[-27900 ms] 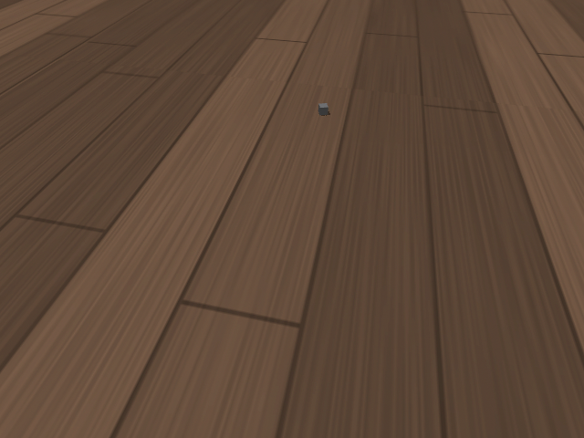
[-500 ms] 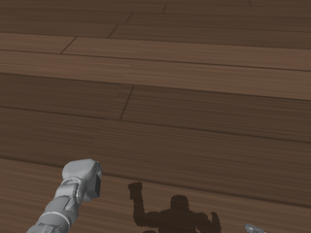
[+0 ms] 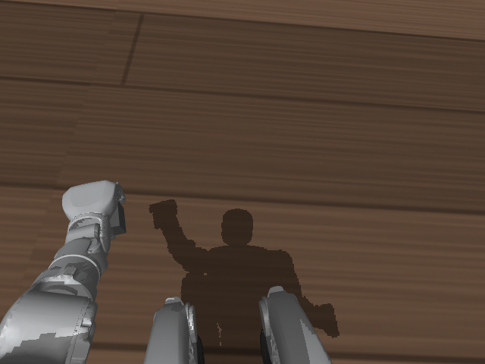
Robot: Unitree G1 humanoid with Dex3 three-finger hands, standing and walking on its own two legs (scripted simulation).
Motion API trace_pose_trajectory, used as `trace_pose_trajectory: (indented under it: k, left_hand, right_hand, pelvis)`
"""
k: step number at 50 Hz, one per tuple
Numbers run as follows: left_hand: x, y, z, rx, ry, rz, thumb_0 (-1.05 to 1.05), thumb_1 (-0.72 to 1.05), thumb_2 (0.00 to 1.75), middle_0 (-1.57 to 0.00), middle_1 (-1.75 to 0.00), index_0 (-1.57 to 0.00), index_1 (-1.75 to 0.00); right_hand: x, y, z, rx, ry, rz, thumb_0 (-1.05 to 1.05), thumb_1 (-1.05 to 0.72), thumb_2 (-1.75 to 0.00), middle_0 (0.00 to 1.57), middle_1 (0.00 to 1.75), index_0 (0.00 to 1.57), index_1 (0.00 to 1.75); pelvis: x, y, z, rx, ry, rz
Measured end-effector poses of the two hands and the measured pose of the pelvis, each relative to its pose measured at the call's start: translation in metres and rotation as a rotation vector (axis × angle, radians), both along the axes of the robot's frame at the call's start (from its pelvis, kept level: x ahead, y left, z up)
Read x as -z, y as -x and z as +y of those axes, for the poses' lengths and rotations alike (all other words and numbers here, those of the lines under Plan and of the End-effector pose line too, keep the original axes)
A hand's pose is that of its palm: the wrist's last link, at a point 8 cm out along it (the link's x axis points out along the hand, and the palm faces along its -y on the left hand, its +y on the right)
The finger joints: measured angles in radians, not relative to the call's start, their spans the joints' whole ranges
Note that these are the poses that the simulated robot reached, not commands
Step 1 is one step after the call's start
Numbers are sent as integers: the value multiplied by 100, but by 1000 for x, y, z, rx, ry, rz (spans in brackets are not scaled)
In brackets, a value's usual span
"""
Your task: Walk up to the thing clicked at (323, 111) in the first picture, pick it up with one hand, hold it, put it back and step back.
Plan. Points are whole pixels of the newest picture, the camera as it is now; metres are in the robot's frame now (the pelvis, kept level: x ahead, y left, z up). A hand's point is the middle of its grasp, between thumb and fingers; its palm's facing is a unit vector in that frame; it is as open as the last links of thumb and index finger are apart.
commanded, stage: crouch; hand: left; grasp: from above
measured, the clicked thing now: (107, 219) +0.43 +0.23 -0.15
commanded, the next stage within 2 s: lower in 1.22 s
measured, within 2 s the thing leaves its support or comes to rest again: neither
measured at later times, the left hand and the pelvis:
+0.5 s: hand (128, 233) +0.45 +0.23 -0.31, palm faces -0.43 -0.06 -0.90, open 8.1 cm; pelvis -0.02 -0.01 -0.15, yaw -2 degrees
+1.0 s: hand (137, 233) +0.47 +0.23 -0.39, palm faces -0.44 -0.06 -0.90, open 8.1 cm; pelvis -0.03 -0.01 -0.22, yaw -5 degrees
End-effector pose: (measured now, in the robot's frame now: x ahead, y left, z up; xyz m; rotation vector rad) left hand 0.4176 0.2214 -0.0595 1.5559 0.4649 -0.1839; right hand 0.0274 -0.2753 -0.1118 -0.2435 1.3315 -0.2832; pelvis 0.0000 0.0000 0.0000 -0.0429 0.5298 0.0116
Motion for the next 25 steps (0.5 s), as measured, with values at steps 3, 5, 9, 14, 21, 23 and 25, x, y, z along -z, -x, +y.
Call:
trace_pose_trajectory:
  k: [3, 5, 9, 14, 21, 23, 25]
  left_hand:
    - [30, -3, -2, -2, 6, 22, 1, 28, 19, -89, -27, -93, -24]
    - [52, -4, -2, -3, 11, 38, 1, 28, 19, -89, -27, -92, -24]
    - [92, -7, 0, 2, 22, 57, 1, 29, 19, -88, -27, -92, -24]
    - [135, -14, 5, 12, 35, 49, 1, 29, 19, -88, -27, -92, -24]
    - [177, -26, 10, 6, 37, 28, 1, 28, 21, -88, -27, -92, -24]
    - [187, -30, 10, 2, 38, 26, 1, 27, 21, -89, -27, -93, -24]
    - [195, -33, 10, -2, 38, 29, 1, 27, 21, -89, -26, -93, -23]
  right_hand:
    - [28, 6, 8, 1, -21, 21, 0, -88, -89, 20, 30, 20, 30]
    - [45, 8, 12, -7, -32, 29, 0, -88, -89, 20, 30, 20, 30]
    - [76, 6, 17, -34, -44, 34, 0, -88, -89, 20, 30, 21, 30]
    - [109, -2, 15, -80, -39, 36, 0, -89, -89, 20, 30, 21, 30]
    - [138, -8, 4, -123, -15, 43, 0, -89, -89, 20, 30, 21, 30]
    - [144, -8, 2, -127, -9, 49, 0, -89, -89, 20, 30, 21, 30]
    - [149, -8, 0, -130, -6, 55, 0, -89, -89, 20, 30, 21, 30]
  pelvis:
    - [23, 4, 0, 3, 4, 35]
    - [39, 7, -1, 3, 6, 57]
    - [69, 11, -2, 3, 12, 95]
    - [103, 15, -4, 4, 22, 123]
    - [139, 17, -7, 9, 34, 141]
    - [146, 18, -7, 11, 36, 144]
    - [153, 18, -7, 15, 38, 145]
